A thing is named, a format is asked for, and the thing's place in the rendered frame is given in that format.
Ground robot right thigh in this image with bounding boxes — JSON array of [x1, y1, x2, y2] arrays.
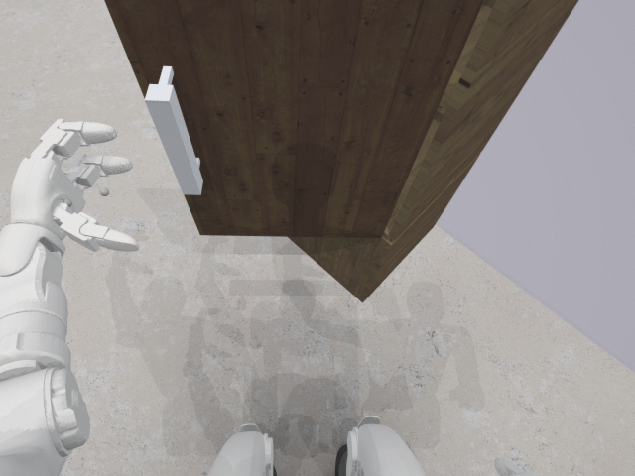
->
[[347, 424, 426, 476]]

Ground left robot upper arm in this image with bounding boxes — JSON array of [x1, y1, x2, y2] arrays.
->
[[0, 367, 90, 476]]

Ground robot left hand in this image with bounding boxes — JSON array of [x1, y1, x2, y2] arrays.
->
[[11, 119, 139, 252]]

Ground cupboard door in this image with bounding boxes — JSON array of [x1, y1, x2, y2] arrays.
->
[[104, 0, 484, 238]]

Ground robot left forearm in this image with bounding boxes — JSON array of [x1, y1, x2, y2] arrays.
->
[[0, 223, 71, 382]]

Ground handle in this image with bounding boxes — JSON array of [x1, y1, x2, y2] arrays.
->
[[145, 66, 203, 195]]

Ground robot left shin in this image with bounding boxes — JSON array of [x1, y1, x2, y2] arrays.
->
[[239, 424, 260, 432]]

